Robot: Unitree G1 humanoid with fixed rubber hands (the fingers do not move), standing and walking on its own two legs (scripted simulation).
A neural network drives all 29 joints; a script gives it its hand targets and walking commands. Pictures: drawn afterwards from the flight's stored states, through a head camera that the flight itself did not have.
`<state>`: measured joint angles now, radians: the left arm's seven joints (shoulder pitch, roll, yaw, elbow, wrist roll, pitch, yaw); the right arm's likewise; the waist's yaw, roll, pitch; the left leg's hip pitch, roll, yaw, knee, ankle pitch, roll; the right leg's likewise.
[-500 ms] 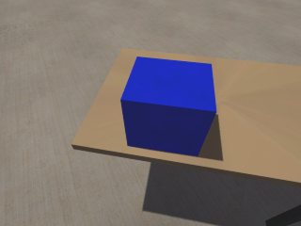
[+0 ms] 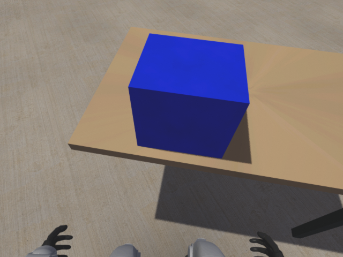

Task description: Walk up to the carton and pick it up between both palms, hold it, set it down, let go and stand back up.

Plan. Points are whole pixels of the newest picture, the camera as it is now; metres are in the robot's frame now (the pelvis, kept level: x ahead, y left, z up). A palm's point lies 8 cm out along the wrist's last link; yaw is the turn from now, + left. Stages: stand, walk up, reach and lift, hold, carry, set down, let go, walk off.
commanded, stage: reach and lift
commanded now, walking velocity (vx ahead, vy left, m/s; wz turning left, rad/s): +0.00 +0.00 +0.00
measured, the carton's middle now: (187, 98) +0.49 -0.04 +0.06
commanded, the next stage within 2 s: none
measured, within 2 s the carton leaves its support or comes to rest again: neither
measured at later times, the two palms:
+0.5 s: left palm (59, 217) +0.21 +0.25 -0.04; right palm (272, 230) +0.20 -0.24 -0.06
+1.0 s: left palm (58, 217) +0.20 +0.23 -0.01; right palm (279, 228) +0.19 -0.23 -0.01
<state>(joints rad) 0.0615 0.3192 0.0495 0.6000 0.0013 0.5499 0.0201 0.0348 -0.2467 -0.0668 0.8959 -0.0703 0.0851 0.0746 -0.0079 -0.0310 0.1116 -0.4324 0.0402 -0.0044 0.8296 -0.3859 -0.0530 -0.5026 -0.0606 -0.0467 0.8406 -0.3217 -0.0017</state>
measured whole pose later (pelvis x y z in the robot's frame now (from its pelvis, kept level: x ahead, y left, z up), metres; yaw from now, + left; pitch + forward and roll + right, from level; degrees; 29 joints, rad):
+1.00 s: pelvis +0.05 +0.03 +0.05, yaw -2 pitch -5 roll -1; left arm 0.32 0.16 -0.03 0.27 -0.05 0.18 0.06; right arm 0.28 -0.23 -0.10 0.53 0.08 -0.12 0.08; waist 0.02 0.00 0.06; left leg -0.01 0.05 0.07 0.34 -0.23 -0.01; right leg -0.06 -0.03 -0.01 0.28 -0.13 0.03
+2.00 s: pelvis +0.07 +0.02 +0.05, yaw -1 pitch -4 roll -1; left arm 0.28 0.29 -0.09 0.06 -0.25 -0.04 0.03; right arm 0.28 -0.19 -0.06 0.13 0.23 -0.10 -0.06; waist 0.01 0.03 0.06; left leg -0.02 0.05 0.03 0.35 -0.26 -0.02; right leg -0.06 -0.01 0.00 0.31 -0.18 0.02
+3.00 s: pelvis +0.05 +0.01 +0.05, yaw -1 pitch +2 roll -1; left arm -0.53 0.34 0.08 0.36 -0.23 0.45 0.00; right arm -0.47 -0.36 -0.08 0.42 0.34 0.27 -0.07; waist -0.04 0.02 -0.01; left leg -0.18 0.05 0.02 0.35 -0.21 -0.03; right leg -0.22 0.00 0.02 0.30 -0.12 0.02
